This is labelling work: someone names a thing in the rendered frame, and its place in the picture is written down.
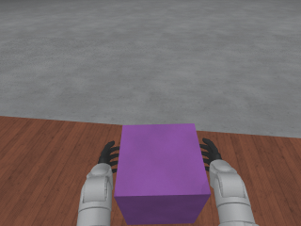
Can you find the right robot forearm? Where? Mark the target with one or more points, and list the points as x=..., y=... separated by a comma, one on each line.
x=231, y=199

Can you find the carton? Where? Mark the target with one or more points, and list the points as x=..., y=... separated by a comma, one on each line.
x=161, y=177

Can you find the robot left hand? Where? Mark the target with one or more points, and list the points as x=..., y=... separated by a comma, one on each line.
x=106, y=155

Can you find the robot right hand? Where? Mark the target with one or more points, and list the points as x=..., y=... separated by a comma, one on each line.
x=212, y=153

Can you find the left robot forearm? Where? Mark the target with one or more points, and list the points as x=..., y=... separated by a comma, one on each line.
x=95, y=203

